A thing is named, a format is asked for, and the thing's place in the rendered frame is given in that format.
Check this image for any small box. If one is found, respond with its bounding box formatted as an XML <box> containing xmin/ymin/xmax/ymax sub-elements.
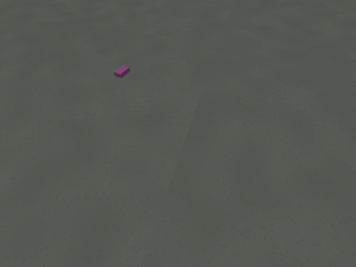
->
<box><xmin>114</xmin><ymin>65</ymin><xmax>130</xmax><ymax>77</ymax></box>

